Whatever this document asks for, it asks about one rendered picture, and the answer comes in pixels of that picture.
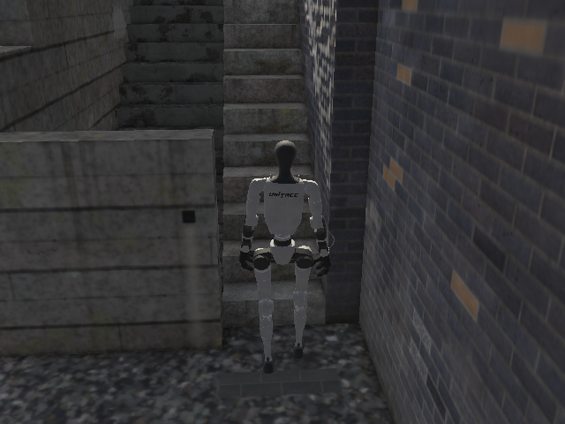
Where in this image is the right robot forearm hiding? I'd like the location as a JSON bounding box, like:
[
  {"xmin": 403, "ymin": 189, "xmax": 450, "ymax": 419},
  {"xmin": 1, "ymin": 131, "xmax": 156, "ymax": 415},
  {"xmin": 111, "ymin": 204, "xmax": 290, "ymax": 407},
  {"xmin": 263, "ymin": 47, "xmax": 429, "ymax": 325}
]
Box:
[{"xmin": 314, "ymin": 216, "xmax": 329, "ymax": 257}]

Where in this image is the right robot upper arm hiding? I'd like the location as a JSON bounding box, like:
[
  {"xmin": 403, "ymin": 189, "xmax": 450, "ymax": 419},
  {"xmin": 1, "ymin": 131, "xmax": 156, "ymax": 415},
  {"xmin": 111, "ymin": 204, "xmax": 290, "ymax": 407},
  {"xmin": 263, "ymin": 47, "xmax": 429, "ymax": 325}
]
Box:
[{"xmin": 303, "ymin": 179, "xmax": 324, "ymax": 229}]

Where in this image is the robot torso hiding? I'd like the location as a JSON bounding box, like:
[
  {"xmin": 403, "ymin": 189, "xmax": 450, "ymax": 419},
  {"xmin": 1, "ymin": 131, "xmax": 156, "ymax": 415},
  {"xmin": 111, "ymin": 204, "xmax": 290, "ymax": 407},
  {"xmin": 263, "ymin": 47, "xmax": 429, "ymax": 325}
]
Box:
[{"xmin": 263, "ymin": 174, "xmax": 305, "ymax": 265}]

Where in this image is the right robot shin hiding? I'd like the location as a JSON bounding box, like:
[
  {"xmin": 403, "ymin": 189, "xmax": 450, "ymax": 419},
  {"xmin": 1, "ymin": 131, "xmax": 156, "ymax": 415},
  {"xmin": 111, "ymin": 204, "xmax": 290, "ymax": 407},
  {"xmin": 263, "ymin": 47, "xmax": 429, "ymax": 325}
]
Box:
[{"xmin": 294, "ymin": 291, "xmax": 307, "ymax": 347}]

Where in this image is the robot left hand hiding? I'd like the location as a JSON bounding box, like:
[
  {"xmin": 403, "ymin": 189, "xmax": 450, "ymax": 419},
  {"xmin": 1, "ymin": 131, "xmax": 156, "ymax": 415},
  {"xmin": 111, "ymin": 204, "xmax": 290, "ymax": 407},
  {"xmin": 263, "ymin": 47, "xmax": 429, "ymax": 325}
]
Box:
[{"xmin": 239, "ymin": 250, "xmax": 254, "ymax": 271}]

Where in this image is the left robot forearm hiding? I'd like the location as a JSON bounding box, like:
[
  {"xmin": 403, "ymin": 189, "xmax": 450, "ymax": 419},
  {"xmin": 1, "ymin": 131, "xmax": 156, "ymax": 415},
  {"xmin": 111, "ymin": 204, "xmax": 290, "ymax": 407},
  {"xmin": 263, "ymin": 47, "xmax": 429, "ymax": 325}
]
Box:
[{"xmin": 240, "ymin": 214, "xmax": 255, "ymax": 253}]

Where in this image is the left robot upper arm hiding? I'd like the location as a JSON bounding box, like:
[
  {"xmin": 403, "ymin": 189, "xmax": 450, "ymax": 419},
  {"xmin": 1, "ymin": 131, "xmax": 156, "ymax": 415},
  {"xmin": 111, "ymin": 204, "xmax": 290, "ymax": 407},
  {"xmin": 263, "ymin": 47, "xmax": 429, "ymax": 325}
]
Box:
[{"xmin": 245, "ymin": 178, "xmax": 266, "ymax": 227}]

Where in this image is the robot right hand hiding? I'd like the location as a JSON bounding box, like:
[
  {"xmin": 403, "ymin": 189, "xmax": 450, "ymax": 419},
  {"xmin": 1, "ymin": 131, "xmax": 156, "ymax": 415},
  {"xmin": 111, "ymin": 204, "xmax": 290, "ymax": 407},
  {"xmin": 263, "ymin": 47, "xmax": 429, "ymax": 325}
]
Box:
[{"xmin": 311, "ymin": 255, "xmax": 331, "ymax": 277}]

